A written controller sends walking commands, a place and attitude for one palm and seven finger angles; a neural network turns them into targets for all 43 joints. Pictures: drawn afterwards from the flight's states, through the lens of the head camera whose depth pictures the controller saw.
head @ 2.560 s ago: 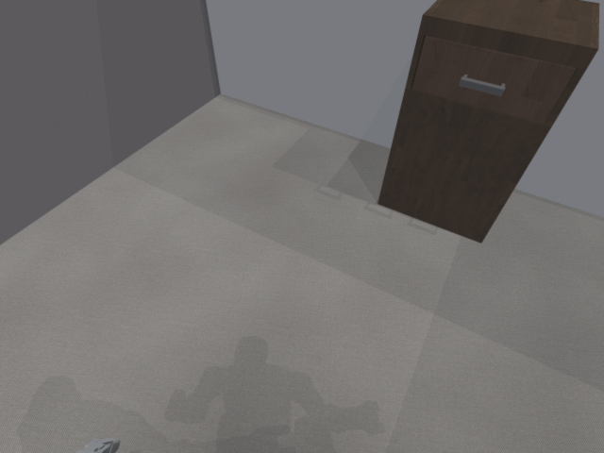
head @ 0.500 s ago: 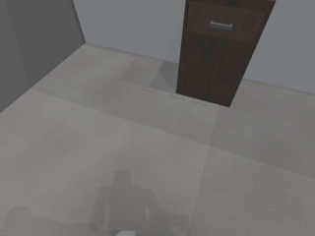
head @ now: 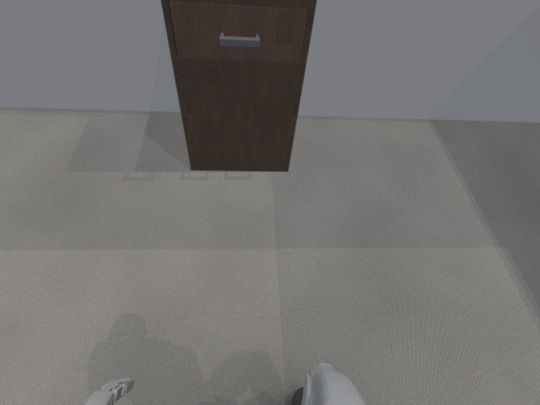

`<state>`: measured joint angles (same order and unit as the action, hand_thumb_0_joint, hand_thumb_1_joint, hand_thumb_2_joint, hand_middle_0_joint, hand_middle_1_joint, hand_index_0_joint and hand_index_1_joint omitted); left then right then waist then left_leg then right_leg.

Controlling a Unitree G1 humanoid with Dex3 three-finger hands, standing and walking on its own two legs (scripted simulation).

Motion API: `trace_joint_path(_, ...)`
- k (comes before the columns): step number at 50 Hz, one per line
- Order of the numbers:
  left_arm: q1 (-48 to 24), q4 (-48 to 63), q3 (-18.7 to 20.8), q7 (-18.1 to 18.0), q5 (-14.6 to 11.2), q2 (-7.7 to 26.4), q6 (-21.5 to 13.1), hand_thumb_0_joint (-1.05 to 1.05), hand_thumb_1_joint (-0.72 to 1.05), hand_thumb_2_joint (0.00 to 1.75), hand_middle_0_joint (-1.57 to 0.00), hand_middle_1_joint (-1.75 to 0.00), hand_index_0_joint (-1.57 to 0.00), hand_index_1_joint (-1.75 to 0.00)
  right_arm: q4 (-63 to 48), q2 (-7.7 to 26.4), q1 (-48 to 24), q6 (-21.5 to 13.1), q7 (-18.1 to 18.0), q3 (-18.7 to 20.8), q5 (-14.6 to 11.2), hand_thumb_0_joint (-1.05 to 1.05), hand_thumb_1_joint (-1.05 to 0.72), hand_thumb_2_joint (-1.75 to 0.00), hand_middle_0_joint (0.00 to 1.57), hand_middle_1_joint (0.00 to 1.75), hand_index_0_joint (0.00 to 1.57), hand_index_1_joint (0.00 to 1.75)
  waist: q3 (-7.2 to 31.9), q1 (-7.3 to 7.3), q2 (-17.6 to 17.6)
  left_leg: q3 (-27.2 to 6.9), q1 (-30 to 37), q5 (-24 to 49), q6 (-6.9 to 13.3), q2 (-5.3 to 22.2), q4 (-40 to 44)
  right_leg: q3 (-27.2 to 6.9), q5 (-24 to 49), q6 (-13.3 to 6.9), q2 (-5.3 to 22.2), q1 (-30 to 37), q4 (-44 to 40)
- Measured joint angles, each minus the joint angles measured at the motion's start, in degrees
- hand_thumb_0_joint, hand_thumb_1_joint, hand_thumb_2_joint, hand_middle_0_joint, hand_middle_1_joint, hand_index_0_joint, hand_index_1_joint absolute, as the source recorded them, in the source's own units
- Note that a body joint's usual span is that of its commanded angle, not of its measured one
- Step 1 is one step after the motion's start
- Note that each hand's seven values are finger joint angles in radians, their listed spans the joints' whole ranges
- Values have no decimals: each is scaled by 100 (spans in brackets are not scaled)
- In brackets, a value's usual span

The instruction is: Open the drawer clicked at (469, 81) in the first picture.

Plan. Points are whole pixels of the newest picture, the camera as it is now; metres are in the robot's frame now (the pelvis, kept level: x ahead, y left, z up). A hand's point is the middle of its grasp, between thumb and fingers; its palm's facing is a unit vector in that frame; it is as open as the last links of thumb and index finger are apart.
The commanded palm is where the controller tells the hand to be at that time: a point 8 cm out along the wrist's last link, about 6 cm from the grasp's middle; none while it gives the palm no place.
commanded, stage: walk to a spot facing it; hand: left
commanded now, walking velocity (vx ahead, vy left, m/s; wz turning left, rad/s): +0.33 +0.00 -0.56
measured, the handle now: (239, 38) +1.20 +0.13 -0.08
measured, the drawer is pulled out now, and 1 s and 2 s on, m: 0.00 0.00 0.00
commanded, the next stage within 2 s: turn to face it in 0.82 s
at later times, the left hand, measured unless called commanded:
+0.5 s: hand (183, 314) +0.29 +0.17 -0.18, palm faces -0.13 -0.97 -0.19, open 7.3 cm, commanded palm none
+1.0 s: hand (255, 212) +0.55 +0.04 -0.18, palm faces -0.49 -0.85 -0.20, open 7.4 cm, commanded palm none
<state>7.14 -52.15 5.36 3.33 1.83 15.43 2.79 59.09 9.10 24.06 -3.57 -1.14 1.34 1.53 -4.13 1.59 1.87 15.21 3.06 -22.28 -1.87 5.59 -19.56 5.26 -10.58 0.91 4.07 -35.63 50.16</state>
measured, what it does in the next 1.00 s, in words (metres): walks ahead, turning right: right foot, then left foot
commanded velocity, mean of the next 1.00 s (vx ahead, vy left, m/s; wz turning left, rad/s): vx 0.20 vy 0.00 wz -0.36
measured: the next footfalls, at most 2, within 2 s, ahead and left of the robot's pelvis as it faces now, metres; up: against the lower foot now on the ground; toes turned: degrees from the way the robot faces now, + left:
right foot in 0.12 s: +0.20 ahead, -0.12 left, +0.00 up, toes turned -12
left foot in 0.54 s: +0.36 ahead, +0.08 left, +0.00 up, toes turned -5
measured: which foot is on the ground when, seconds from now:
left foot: down 0.00-0.12, up 0.14-0.52, down 0.54-1.00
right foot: up 0.00-0.10, down 0.12-0.54, up 0.56-0.98, down 1.00-1.00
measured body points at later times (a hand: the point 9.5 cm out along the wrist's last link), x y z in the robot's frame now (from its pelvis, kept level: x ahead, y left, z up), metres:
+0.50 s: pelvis +0.21 -0.02 +0.00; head +0.22 +0.00 +0.44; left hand +0.30 +0.22 -0.16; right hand +0.25 -0.27 -0.13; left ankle +0.31 +0.09 -0.72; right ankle +0.17 -0.11 -0.74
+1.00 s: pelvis +0.37 -0.07 -0.02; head +0.41 -0.09 +0.43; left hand +0.58 +0.09 -0.16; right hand +0.21 -0.25 -0.17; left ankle +0.33 +0.08 -0.73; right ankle +0.41 -0.20 -0.74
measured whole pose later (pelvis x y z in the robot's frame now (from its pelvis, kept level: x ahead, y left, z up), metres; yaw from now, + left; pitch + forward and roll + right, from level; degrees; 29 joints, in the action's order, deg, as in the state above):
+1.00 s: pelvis +0.37 -0.07 -0.02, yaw -29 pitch -1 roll +0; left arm 8.0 -54.4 4.5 1.7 1.8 11.5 0.7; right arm 60.6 9.3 21.8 -1.0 -0.7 3.5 1.1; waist -5.9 2.6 0.8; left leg 21.9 -3.5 -27.4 -4.2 11.5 -36.8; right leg 8.9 -7.4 -1.1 2.5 -24.9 36.1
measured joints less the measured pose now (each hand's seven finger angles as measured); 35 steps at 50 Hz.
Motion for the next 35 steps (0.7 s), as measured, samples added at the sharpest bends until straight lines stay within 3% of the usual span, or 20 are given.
trace_joint_path(4,-421,120,-100,14,-7,-116,-123,1,91,90,-19,-30,-19,-30,196,32,256,62,31,43,-3,1,-90,-90,20,30,20,30,-252,167,-100,304,222,-515,-206,242,-493,310,-207,-321,-277,463,-1108)
trace_joint_path(6,-494,198,-156,6,1,-104,-310,0,91,90,-19,-30,-19,-30,276,22,424,138,79,43,-62,1,-90,-90,20,30,20,30,-281,166,-21,254,-170,-674,-199,458,-1894,402,268,-605,-359,880,-1572)
trace_joint_path(9,-487,205,-204,-111,-111,-175,-479,0,91,90,-20,-30,-20,-30,305,101,135,279,75,63,-127,1,-90,-90,20,30,20,30,-461,197,-84,-797,-1566,-558,-110,436,-4928,342,-104,-711,-525,939,-1041)
trace_joint_path(11,-342,125,-243,-182,-135,-229,-467,0,91,90,-20,-30,-20,-30,201,142,-165,310,69,86,-90,1,-90,-90,20,30,20,30,-458,216,-108,-1110,-2339,-186,-98,420,-5647,250,-274,-665,-650,1225,-1244)
trace_joint_path(14,-49,-96,-276,-251,-84,-334,-429,0,91,90,-20,-30,-20,-30,-88,171,-595,316,84,114,-26,1,-91,-90,20,30,20,30,-283,222,-133,-1227,-3173,172,-141,498,-5278,65,-171,-605,-765,1590,-1719)
trace_joint_path(18,297,-330,-196,-296,-67,-350,-418,-1,93,90,-20,-30,-20,-30,-405,119,-949,278,149,128,5,1,-91,-90,19,30,20,30,58,137,-174,-1233,-3634,658,-210,527,-4133,-126,-188,-568,-839,1962,-2152)
trace_joint_path(22,605,-432,-180,-260,-51,-272,-448,0,93,90,-20,-30,-20,-30,-500,48,-1160,234,223,117,6,1,-91,-90,19,30,20,30,299,-75,-168,-1164,-3388,825,-193,377,-2874,-285,-382,-474,-854,2289,-2305)
trace_joint_path(26,948,-473,-139,-258,-68,-226,-433,0,92,90,-20,-30,-20,-30,-532,27,-1252,136,239,96,-15,0,-91,-90,20,30,20,30,436,-291,-131,-1011,-2633,818,-137,109,-1648,-443,-805,-310,-813,2534,-2095)
trace_joint_path(28,1107,-520,-85,-256,-101,-182,-380,0,91,90,-20,-30,-20,-30,-540,-14,-1319,37,204,71,16,0,-90,-90,20,30,20,30,445,-342,11,-826,-2414,884,98,-1,-1526,-575,-1261,-281,-704,2346,-1343)
trace_joint_path(30,1187,-642,-50,-249,-80,-186,-289,0,91,90,-20,-30,-20,-30,-566,-53,-1334,-31,168,28,38,0,-90,-90,20,30,20,30,428,-337,43,-600,-2235,675,273,32,-1618,-540,-1557,-268,-641,1830,103)
trace_joint_path(32,1191,-724,-8,-195,-44,-191,-226,0,91,90,-20,-30,-20,-30,-559,-111,-1231,-74,124,2,29,0,-90,-90,20,30,20,30,411,-296,56,-419,-1921,616,307,47,-1366,-412,-1277,-228,-497,1325,1171)
trace_joint_path(35,1125,-666,35,-151,-16,-223,-174,1,91,90,-20,-30,-19,-30,-464,-127,-1032,-125,-4,97,-39,-1,-93,-90,20,30,21,30,370,-300,82,-150,-1456,668,271,55,-856,-302,-740,-97,-231,700,1786)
